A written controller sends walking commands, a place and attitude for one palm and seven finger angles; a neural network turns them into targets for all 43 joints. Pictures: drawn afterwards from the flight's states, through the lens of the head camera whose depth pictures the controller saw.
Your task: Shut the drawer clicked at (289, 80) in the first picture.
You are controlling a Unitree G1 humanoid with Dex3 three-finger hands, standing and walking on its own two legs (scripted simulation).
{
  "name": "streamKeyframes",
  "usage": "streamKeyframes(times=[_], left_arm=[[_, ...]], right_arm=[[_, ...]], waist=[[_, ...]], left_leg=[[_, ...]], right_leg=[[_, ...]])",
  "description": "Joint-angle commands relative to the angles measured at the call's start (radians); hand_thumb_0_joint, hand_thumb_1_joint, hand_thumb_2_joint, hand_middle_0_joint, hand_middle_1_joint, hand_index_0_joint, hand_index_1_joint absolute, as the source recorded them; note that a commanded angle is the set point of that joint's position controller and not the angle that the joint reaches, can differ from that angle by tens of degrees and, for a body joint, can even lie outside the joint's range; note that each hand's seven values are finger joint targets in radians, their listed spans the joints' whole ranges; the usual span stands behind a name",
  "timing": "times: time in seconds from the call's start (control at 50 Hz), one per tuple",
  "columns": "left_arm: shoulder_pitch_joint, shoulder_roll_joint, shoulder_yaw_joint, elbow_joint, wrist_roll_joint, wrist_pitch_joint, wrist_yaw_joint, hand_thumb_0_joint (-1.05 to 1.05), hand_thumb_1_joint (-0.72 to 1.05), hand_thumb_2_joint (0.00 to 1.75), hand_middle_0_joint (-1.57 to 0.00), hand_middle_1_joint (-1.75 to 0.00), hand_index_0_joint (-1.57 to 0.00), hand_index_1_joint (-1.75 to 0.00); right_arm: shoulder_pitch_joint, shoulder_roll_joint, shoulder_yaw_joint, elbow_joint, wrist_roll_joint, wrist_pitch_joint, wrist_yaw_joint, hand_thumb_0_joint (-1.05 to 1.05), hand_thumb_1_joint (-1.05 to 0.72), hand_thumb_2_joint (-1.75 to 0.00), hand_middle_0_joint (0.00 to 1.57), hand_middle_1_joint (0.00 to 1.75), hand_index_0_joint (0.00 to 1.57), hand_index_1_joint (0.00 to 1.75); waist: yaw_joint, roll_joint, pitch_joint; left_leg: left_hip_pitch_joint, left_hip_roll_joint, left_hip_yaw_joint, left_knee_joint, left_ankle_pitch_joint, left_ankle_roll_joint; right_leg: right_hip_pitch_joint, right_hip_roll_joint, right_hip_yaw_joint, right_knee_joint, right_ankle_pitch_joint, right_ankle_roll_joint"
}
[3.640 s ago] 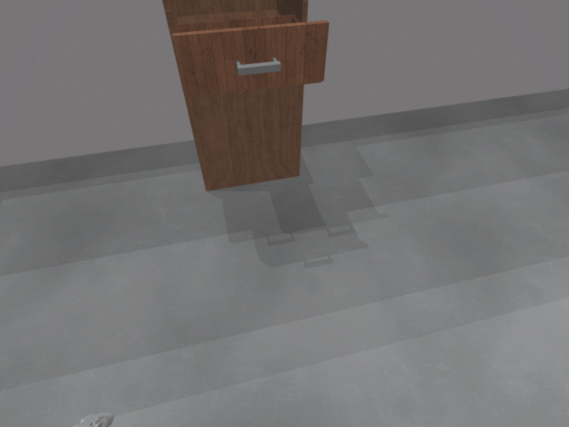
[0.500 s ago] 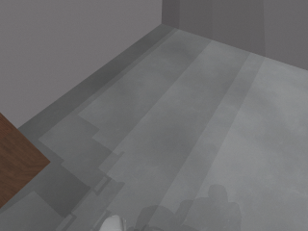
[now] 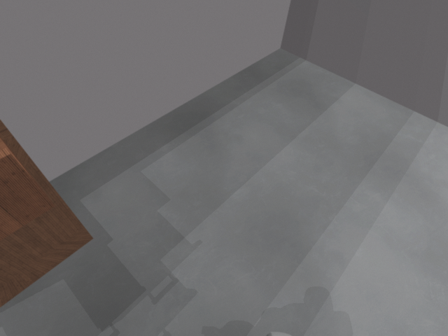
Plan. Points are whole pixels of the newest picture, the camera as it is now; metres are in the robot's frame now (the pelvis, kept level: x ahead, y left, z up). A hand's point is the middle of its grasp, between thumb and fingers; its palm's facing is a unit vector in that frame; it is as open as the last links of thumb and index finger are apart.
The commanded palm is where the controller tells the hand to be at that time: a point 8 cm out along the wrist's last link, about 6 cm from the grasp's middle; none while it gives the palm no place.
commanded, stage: turn to face it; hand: left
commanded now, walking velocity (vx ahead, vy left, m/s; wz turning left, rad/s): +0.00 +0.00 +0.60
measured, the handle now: out of the picture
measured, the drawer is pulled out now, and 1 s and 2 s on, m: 0.30 0.30 0.30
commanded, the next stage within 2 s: take the last steps up to it in 1.22 s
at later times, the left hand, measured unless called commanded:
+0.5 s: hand out of the picture +0.03 +0.15 -0.15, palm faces +0.34 -0.90 -0.28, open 7.3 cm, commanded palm none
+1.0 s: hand out of the picture -0.05 +0.17 -0.16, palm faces +0.62 -0.73 -0.30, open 7.4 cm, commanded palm none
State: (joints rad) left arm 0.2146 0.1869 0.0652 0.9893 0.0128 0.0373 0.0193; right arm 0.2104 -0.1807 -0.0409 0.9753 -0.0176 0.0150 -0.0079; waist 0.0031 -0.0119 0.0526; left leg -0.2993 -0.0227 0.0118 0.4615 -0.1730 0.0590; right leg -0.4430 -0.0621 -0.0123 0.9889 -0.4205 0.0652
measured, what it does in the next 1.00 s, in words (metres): steps on the spot, turning left: right foot, then left foot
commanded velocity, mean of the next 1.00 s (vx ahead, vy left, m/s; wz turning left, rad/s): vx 0.00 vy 0.00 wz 0.57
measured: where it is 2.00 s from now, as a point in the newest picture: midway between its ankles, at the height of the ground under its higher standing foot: outside the picture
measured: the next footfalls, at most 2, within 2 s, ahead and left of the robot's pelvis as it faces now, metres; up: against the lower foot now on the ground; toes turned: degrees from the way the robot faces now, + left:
right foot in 0.22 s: +0.06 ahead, -0.16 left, +0.00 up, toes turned +7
left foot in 0.64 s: -0.01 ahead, +0.08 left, +0.00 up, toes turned +33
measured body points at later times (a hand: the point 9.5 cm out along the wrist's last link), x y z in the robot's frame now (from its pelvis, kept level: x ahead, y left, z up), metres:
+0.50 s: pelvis +0.01 -0.07 +0.00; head +0.05 -0.08 +0.45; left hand +0.01 +0.19 -0.13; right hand +0.17 -0.30 -0.15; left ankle -0.04 +0.08 -0.67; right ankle +0.02 -0.16 -0.74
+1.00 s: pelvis +0.01 -0.06 -0.01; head +0.04 -0.06 +0.44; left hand -0.08 +0.21 -0.13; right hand +0.25 -0.20 -0.15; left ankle -0.05 +0.06 -0.74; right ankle +0.10 -0.15 -0.73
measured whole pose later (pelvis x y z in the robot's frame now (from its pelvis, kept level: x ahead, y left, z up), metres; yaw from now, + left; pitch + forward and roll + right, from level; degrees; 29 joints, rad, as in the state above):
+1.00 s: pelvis +0.01 -0.06 -0.01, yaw +37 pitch -1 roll +0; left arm 0.19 0.24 0.06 0.86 0.00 0.04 0.01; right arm 0.15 -0.24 -0.06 0.89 -0.02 0.06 0.02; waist 0.00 0.03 0.08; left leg -0.30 -0.02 -0.07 0.58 -0.26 -0.01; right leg -0.32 -0.05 -0.04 0.67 -0.35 0.08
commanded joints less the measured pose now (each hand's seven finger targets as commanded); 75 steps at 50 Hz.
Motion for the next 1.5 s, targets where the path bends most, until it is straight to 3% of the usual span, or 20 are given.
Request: streamKeyframes(times=[0.0, 0.14, 0.16, 0.2, 0.3, 0.5, 0.58, 0.6, 0.62, 0.64, 0.74, 0.94, 0.96, 1.0, 1.1, 1.24, 1.34, 1.38, 1.4, 1.48], left_arm=[[-0.031, 0.075, 0.027, -0.104, 0.001, -0.016, 0.003, 0.00, 0.90, 0.90, -0.20, -0.30, -0.20, -0.30], [0.031, 0.103, 0.026, -0.135, -0.011, -0.030, 0.011, 0.00, 0.90, 0.90, -0.20, -0.30, -0.20, -0.30], [0.062, 0.137, 0.034, -0.132, -0.008, -0.036, 0.017, 0.00, 0.90, 0.90, -0.20, -0.30, -0.20, -0.30], [0.040, 0.286, 0.047, -0.167, 0.009, -0.035, 0.021, 0.00, 0.90, 0.90, -0.20, -0.30, -0.20, -0.30], [-0.071, 0.162, 0.015, -0.190, 0.008, -0.049, 0.020, 0.00, 0.90, 0.90, -0.20, -0.30, -0.20, -0.30], [0.071, 0.244, 0.033, -0.149, 0.017, -0.034, 0.013, 0.00, 0.90, 0.90, -0.20, -0.30, -0.20, -0.30], [0.055, 0.262, 0.044, -0.141, 0.009, -0.025, 0.006, 0.00, 0.90, 0.90, -0.20, -0.30, -0.20, -0.30], [0.058, 0.246, 0.043, -0.148, 0.001, -0.024, 0.001, 0.00, 0.90, 0.90, -0.20, -0.30, -0.20, -0.30], [0.033, 0.183, 0.032, -0.196, -0.006, -0.023, -0.010, 0.00, 0.90, 0.90, -0.20, -0.30, -0.20, -0.30], [-0.040, 0.172, 0.014, -0.235, 0.004, -0.016, -0.003, 0.00, 0.90, 0.90, -0.20, -0.30, -0.20, -0.30], [-0.014, 0.171, 0.031, -0.170, 0.000, -0.002, -0.010, 0.00, 0.90, 0.90, -0.20, -0.30, -0.20, -0.30], [0.062, 0.151, 0.019, -0.178, -0.006, -0.022, -0.002, 0.00, 0.90, 0.90, -0.20, -0.30, -0.20, -0.30], [0.106, 0.165, 0.024, -0.170, -0.004, -0.032, 0.001, 0.00, 0.90, 0.90, -0.20, -0.30, -0.20, -0.30], [0.119, 0.322, 0.047, -0.182, 0.018, -0.045, 0.011, 0.00, 0.90, 0.90, -0.20, -0.30, -0.20, -0.30], [-0.039, 0.197, 0.017, -0.205, 0.013, -0.043, 0.017, 0.00, 0.90, 0.90, -0.20, -0.30, -0.20, -0.30], [0.087, 0.237, 0.028, -0.128, 0.021, -0.038, 0.015, 0.00, 0.90, 0.90, -0.20, -0.30, -0.20, -0.30], [0.062, 0.217, 0.028, -0.086, 0.005, -0.029, 0.012, 0.00, 0.90, 0.90, -0.20, -0.30, -0.20, -0.30], [0.036, 0.103, 0.004, -0.134, 0.000, -0.017, -0.005, 0.00, 0.90, 0.90, -0.20, -0.30, -0.20, -0.30], [-0.058, 0.123, 0.000, -0.150, 0.014, -0.011, -0.002, 0.00, 0.90, 0.90, -0.20, -0.30, -0.20, -0.30], [-0.002, 0.112, 0.000, -0.067, 0.017, -0.033, -0.035, 0.00, 0.90, 0.90, -0.20, -0.30, -0.20, -0.30]], right_arm=[[0.048, -0.202, -0.060, -0.067, -0.006, -0.010, -0.007, 0.00, -0.90, -0.90, 0.20, 0.30, 0.20, 0.30], [0.005, -0.224, -0.083, -0.105, -0.002, 0.008, 0.000, 0.00, -0.90, -0.90, 0.20, 0.30, 0.20, 0.30], [0.003, -0.197, -0.082, -0.114, 0.005, 0.009, 0.004, 0.00, -0.90, -0.90, 0.20, 0.30, 0.20, 0.30], [0.015, -0.129, -0.074, -0.154, 0.000, 0.010, 0.009, 0.00, -0.90, -0.90, 0.20, 0.30, 0.20, 0.30], [0.018, -0.130, -0.067, -0.105, -0.006, 0.037, 0.030, 0.00, -0.90, -0.90, 0.20, 0.30, 0.20, 0.30], [-0.153, -0.126, -0.040, -0.161, 0.005, 0.035, 0.039, 0.00, -0.90, -0.90, 0.20, 0.30, 0.20, 0.30], [-0.078, -0.162, -0.044, -0.159, 0.001, 0.019, 0.035, 0.00, -0.90, -0.90, 0.20, 0.30, 0.20, 0.30], [-0.011, -0.220, -0.060, -0.145, -0.003, 0.009, 0.033, 0.00, -0.90, -0.90, 0.20, 0.30, 0.20, 0.30], [0.071, -0.347, -0.093, -0.138, -0.008, -0.001, 0.027, 0.00, -0.90, -0.90, 0.20, 0.30, 0.20, 0.30], [0.141, -0.387, -0.096, -0.114, 0.009, 0.007, 0.025, 0.00, -0.90, -0.90, 0.20, 0.30, 0.20, 0.30], [-0.097, -0.271, -0.063, -0.166, -0.003, -0.001, 0.003, 0.00, -0.90, -0.90, 0.20, 0.30, 0.20, 0.30], [-0.110, -0.265, -0.077, -0.168, -0.001, 0.016, 0.012, 0.00, -0.90, -0.90, 0.20, 0.30, 0.20, 0.30], [-0.114, -0.246, -0.074, -0.171, 0.003, 0.016, 0.013, 0.00, -0.90, -0.90, 0.20, 0.30, 0.20, 0.30], [-0.090, -0.137, -0.057, -0.208, 0.008, 0.015, 0.021, 0.00, -0.90, -0.90, 0.20, 0.30, 0.20, 0.30], [-0.048, -0.153, -0.060, -0.128, -0.004, 0.043, 0.033, 0.00, -0.90, -0.90, 0.20, 0.30, 0.20, 0.30], [-0.119, -0.105, -0.036, -0.111, 0.009, 0.035, 0.029, 0.00, -0.90, -0.90, 0.20, 0.30, 0.20, 0.30], [0.027, -0.107, -0.022, -0.053, 0.007, 0.005, 0.017, 0.00, -0.90, -0.90, 0.20, 0.30, 0.20, 0.30], [0.109, -0.275, -0.055, -0.047, -0.013, -0.005, 0.011, 0.00, -0.90, -0.90, 0.20, 0.30, 0.20, 0.30], [0.140, -0.280, -0.058, -0.029, -0.015, -0.005, 0.002, 0.00, -0.90, -0.90, 0.20, 0.30, 0.20, 0.30], [0.066, -0.162, -0.020, -0.025, -0.003, -0.039, -0.015, 0.00, -0.90, -0.90, 0.20, 0.30, 0.20, 0.30]], waist=[[-0.032, 0.142, -0.104], [0.013, 0.152, -0.143], [0.030, 0.081, -0.149], [0.030, -0.268, -0.110], [-0.030, -0.145, 0.003], [0.046, -0.211, -0.054], [0.001, -0.180, -0.118], [-0.042, -0.061, -0.167], [-0.091, 0.262, -0.214], [-0.112, 0.252, -0.207], [-0.014, 0.175, -0.079], [0.015, 0.162, -0.109], [0.040, 0.120, -0.121], [0.049, -0.307, -0.108], [-0.018, -0.158, -0.014], [0.055, -0.189, -0.036], [-0.009, -0.124, -0.119], [-0.056, 0.337, -0.074], [-0.098, 0.329, -0.018], [-0.017, 0.162, 0.038]], left_leg=[[0.104, 0.248, -0.324, -0.161, 0.154, 0.124], [-0.006, 0.178, -0.369, -0.025, 0.239, 0.070], [-0.118, 0.131, -0.338, 0.035, 0.116, 0.020], [-0.349, -0.035, -0.054, 0.479, -0.402, -0.099], [-0.313, 0.063, -0.017, 0.749, -0.220, -0.129], [-0.165, 0.056, 0.097, 0.376, -0.269, -0.123], [0.053, 0.035, 0.139, 0.064, -0.106, -0.091], [0.258, 0.093, 0.071, -0.041, 0.084, -0.056], [0.455, 0.379, -0.302, -0.055, 0.502, 0.086], [0.428, 0.479, -0.334, -0.045, 0.715, 0.174], [0.130, 0.271, -0.186, -0.085, 0.359, 0.102], [0.024, 0.207, -0.281, -0.005, 0.262, 0.078], [-0.036, 0.167, -0.260, 0.069, 0.197, 0.039], [-0.289, -0.049, -0.042, 0.498, -0.419, -0.091], [-0.227, 0.042, -0.046, 0.765, -0.228, -0.103], [-0.118, 0.033, 0.048, 0.398, -0.309, -0.107], [0.179, 0.033, 0.069, -0.045, -0.081, -0.081], [0.296, 0.380, -0.379, -0.230, -0.162, 0.075], [0.210, 0.414, -0.461, -0.293, -0.279, 0.142], [0.167, 0.267, -0.258, -0.291, -0.222, 0.109]], right_leg=[[-0.034, 0.010, 0.005, -0.061, -0.006, 0.011], [0.251, 0.061, -0.004, -0.476, 0.137, -0.007], [0.388, -0.001, 0.043, -0.622, 0.193, -0.022], [0.371, -0.444, 0.384, -0.760, 0.199, -0.200], [0.258, -0.266, 0.043, -0.650, 0.522, -0.179], [0.388, -0.304, -0.076, -0.561, 0.732, -0.180], [0.342, -0.289, -0.159, -0.398, 0.694, -0.110], [0.206, -0.267, -0.187, -0.229, 0.603, -0.061], [-0.101, -0.115, -0.210, 0.021, -0.005, 0.025], [-0.168, -0.083, -0.113, 0.151, -0.251, 0.026], [-0.086, -0.067, -0.011, 0.135, -0.035, 0.029], [0.208, 0.039, -0.048, -0.386, 0.106, 0.012], [0.313, 0.013, -0.030, -0.540, 0.200, 0.006], [0.386, -0.417, 0.380, -0.717, 0.384, -0.169], [0.188, -0.260, 0.090, -0.683, 0.319, -0.177], [0.306, -0.281, 0.031, -0.653, 0.481, -0.208], [0.238, -0.229, -0.039, -0.511, 0.360, -0.113], [-0.129, -0.026, -0.168, -0.180, -0.175, -0.007], [-0.180, -0.026, -0.077, -0.024, -0.198, -0.019], [-0.176, -0.043, -0.026, 0.097, 0.057, -0.033]])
